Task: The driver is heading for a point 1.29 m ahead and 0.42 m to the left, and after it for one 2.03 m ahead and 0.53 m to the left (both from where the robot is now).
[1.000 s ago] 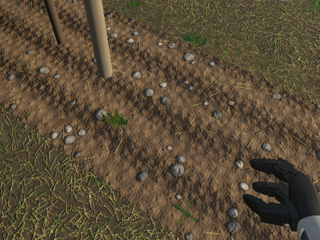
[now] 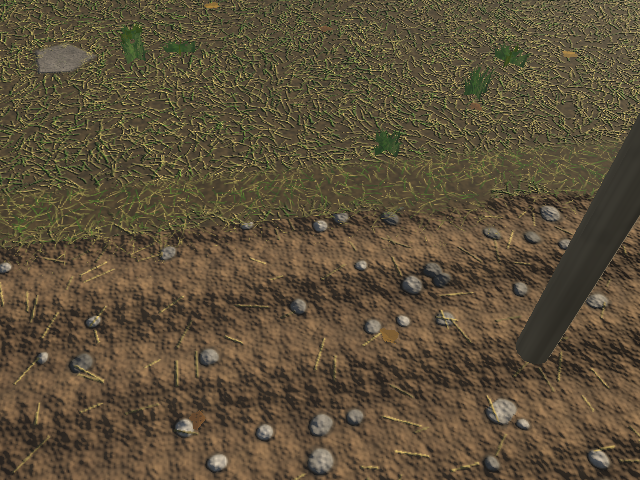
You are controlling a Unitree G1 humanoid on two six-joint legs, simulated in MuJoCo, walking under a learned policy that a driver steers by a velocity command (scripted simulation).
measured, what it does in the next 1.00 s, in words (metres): walks ahead, turning left: left foot, then right foot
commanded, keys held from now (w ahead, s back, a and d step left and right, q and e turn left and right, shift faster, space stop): w+q+shift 0.62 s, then w+e+shift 0.38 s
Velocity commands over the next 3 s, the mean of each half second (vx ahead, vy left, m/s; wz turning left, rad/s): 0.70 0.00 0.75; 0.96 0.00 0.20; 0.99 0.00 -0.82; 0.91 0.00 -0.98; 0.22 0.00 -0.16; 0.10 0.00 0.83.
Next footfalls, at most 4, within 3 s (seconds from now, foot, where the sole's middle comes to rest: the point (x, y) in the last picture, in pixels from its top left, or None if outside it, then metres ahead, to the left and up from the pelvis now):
0.50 left None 0.35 0.31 -0.77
0.98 right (100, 351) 0.80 0.50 -0.77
1.40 left None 1.06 0.86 -0.77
1.86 right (113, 155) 1.47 0.60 -0.77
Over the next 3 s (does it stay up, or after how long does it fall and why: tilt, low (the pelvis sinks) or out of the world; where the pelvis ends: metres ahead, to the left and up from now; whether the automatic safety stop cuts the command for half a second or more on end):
stays up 1.67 0.60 0.01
